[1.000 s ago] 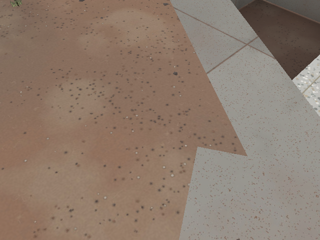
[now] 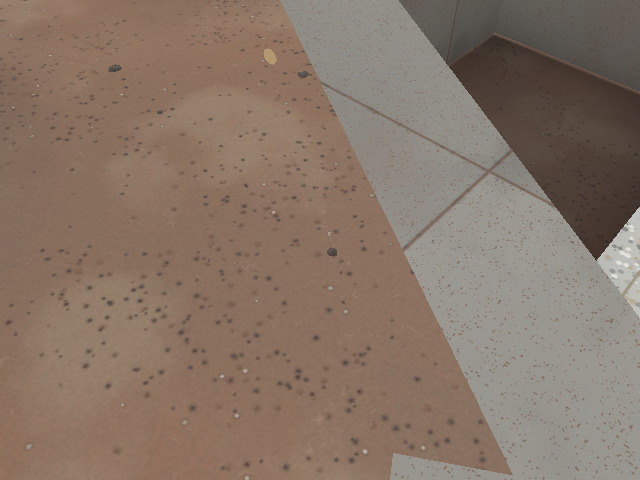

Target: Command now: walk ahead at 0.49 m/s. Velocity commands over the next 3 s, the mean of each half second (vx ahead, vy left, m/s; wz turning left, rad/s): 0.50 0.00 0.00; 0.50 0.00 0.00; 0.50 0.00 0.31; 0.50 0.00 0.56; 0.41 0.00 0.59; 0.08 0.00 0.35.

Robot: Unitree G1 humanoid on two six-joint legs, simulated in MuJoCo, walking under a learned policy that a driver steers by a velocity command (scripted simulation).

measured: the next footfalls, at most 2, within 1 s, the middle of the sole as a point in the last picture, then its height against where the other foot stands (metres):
right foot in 0.30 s outside the picture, level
left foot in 0.86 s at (290, 420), level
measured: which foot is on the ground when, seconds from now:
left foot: down 0.00-0.32, up 0.34-0.84, down 0.86-1.00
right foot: up 0.00-0.28, down 0.30-0.86, up 0.88-1.00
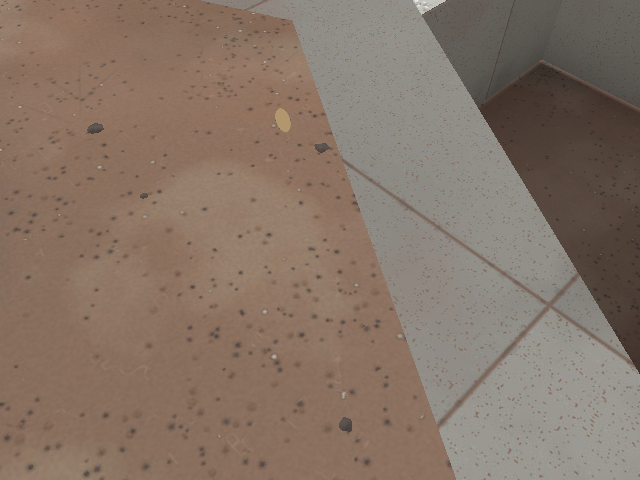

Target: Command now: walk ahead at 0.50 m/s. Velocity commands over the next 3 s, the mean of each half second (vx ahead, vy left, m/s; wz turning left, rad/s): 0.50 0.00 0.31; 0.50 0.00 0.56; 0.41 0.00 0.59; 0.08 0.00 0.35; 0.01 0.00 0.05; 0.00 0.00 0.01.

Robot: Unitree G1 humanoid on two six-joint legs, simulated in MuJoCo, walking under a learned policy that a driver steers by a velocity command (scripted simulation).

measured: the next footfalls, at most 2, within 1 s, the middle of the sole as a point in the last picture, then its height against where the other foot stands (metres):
right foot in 0.42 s outside the picture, level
left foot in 0.96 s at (228, 434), level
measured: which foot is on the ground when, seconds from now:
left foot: down 0.00-0.42, up 0.44-0.94, down 0.96-1.00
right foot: up 0.00-0.40, down 0.42-0.94, up 0.96-1.00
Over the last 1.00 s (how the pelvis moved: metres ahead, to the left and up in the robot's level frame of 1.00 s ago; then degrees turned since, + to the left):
0.55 -0.01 -0.01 1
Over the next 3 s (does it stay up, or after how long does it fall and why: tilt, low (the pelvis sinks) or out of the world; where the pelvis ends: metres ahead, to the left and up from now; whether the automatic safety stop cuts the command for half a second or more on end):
stays up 0.76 0.28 0.00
